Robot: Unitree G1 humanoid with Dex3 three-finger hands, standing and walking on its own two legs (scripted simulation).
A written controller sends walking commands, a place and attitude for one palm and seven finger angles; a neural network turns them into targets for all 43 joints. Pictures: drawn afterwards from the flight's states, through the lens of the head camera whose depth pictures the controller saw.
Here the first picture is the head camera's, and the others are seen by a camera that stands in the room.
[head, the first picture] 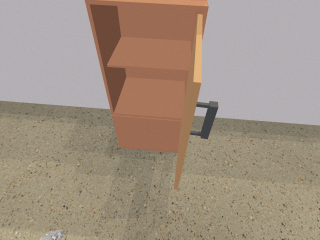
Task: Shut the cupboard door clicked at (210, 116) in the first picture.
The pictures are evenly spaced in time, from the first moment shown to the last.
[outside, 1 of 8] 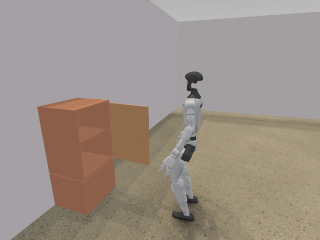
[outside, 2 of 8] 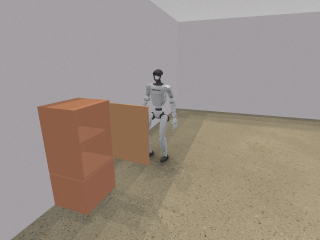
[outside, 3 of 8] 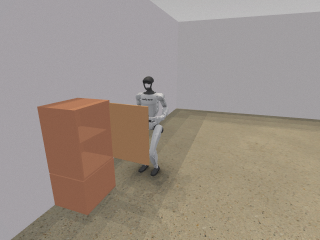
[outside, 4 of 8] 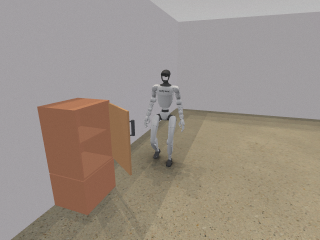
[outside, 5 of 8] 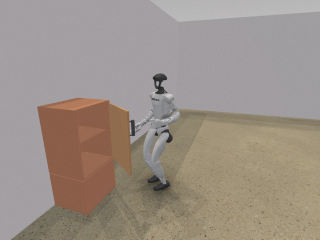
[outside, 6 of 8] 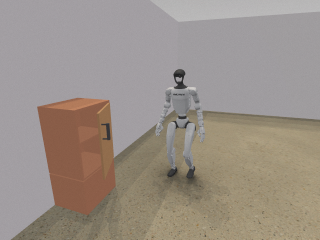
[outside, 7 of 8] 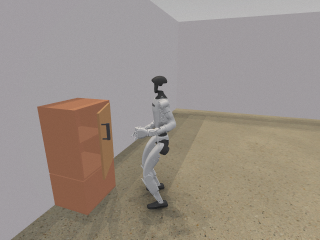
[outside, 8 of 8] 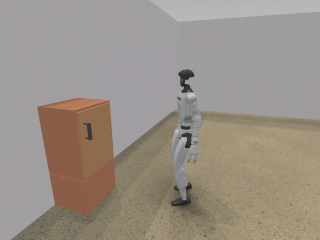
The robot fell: no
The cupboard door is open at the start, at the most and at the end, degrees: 86 86 0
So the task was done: yes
